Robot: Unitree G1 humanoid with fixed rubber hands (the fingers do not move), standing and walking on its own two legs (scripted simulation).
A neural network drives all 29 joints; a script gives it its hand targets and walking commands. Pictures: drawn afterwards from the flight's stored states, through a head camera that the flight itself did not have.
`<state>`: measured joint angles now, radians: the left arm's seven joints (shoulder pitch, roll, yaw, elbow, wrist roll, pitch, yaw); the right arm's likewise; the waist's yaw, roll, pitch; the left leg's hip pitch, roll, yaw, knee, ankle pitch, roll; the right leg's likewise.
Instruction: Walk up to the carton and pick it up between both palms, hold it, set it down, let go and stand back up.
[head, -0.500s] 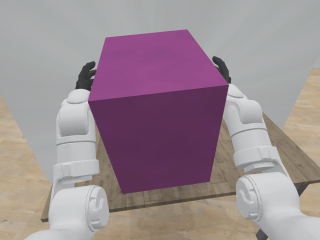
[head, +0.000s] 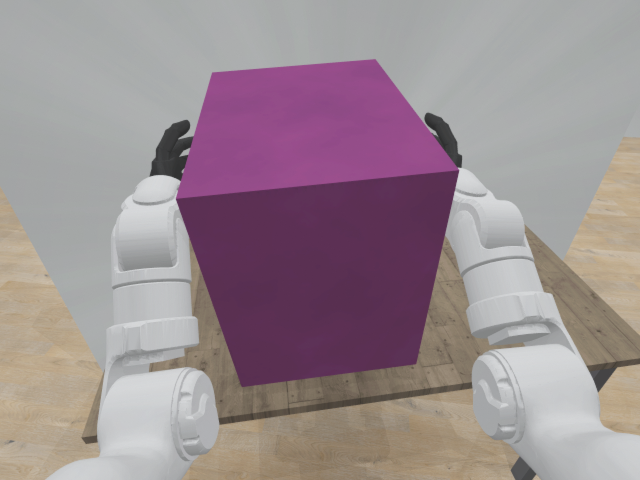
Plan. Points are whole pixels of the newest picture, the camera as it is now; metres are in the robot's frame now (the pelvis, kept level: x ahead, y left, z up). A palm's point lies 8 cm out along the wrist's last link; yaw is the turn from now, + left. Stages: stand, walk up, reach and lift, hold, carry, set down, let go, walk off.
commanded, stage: hold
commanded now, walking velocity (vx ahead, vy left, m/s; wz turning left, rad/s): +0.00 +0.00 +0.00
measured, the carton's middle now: (311, 215) +0.39 +0.02 +0.20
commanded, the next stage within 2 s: set down in 0.26 s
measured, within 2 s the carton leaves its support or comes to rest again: neither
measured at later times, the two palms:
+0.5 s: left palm (169, 161) +0.36 +0.17 +0.30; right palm (446, 167) +0.37 -0.14 +0.28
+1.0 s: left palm (191, 202) +0.40 +0.17 +0.22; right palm (429, 198) +0.41 -0.14 +0.21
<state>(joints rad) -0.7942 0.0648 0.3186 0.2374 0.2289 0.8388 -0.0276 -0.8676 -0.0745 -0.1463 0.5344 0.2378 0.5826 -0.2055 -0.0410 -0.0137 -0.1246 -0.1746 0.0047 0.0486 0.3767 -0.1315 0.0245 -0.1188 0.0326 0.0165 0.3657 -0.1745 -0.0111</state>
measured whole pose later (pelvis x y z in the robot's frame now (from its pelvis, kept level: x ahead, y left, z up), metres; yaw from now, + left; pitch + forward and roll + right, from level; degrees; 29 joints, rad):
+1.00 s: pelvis +0.02 -0.01 +0.00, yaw +0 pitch -6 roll +0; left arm -0.72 0.05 0.37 0.38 0.29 0.47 -0.07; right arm -0.83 -0.02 -0.14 0.76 0.10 0.15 -0.14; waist -0.04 -0.02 -0.03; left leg -0.08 0.00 0.05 0.33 -0.14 0.01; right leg -0.04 0.03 0.02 0.35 -0.20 -0.02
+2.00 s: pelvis +0.04 -0.01 +0.00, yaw +0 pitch -4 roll +0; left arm -0.67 0.01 0.40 0.55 0.27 0.28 -0.02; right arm -0.80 -0.01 -0.19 0.88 -0.01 0.02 -0.09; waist 0.00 -0.05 0.02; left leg -0.08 0.00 0.05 0.33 -0.17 0.01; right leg -0.04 0.03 0.02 0.35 -0.22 -0.02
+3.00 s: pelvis +0.06 -0.01 +0.00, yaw +0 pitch -1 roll +0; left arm -0.65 -0.02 0.48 0.76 0.31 0.05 -0.01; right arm -0.76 0.04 -0.40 0.97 -0.29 -0.09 -0.02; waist 0.04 -0.05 0.02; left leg -0.11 0.00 0.05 0.30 -0.17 0.01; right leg -0.08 0.03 0.02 0.35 -0.22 -0.01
